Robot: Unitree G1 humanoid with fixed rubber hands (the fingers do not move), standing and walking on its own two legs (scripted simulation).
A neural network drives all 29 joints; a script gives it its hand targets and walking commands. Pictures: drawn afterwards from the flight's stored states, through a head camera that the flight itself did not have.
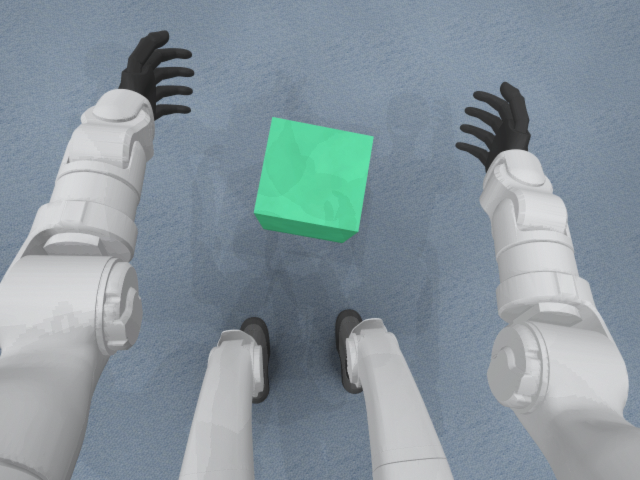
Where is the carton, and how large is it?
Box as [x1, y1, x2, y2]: [254, 117, 373, 242]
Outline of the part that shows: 272,117 254,209 256,217 263,228 343,242 358,230 373,136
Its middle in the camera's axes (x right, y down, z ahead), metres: -0.02 -0.11 +0.90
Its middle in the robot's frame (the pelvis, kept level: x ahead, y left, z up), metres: +0.53 -0.05 -0.53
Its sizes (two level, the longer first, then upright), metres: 0.210 0.200 0.250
